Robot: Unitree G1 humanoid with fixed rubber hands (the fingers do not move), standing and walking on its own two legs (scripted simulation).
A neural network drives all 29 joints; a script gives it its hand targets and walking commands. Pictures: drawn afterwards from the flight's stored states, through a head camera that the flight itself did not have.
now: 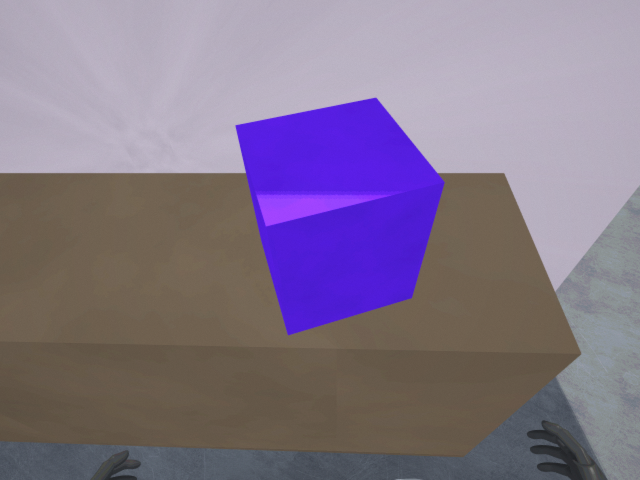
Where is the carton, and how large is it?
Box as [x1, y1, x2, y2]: [235, 98, 444, 334]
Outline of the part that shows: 376,98 235,125 261,241 288,334 410,298 412,295 444,182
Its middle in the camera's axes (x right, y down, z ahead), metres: +0.02 -0.03 +0.58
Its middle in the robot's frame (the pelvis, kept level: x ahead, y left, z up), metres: +0.46 +0.00 +0.05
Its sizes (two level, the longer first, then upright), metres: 0.210 0.200 0.250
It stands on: a pedestal, 0.69 m high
